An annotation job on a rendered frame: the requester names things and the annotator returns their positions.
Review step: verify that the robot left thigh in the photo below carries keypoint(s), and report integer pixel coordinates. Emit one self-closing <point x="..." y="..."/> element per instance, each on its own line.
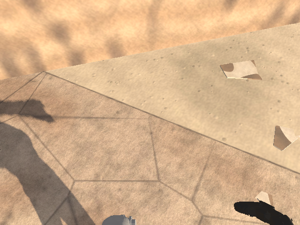
<point x="119" y="220"/>

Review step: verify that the right robot hand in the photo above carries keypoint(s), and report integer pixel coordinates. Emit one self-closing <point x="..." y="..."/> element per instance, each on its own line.
<point x="263" y="212"/>

